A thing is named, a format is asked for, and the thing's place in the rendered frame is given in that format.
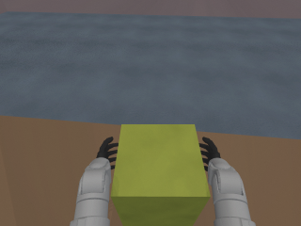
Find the left robot hand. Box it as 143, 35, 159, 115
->
96, 137, 119, 170

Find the carton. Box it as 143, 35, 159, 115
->
110, 124, 211, 226

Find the left robot forearm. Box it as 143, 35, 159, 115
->
70, 157, 112, 226

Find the right robot hand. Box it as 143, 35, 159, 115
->
198, 137, 221, 171

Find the right robot forearm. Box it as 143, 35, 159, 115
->
207, 157, 256, 226

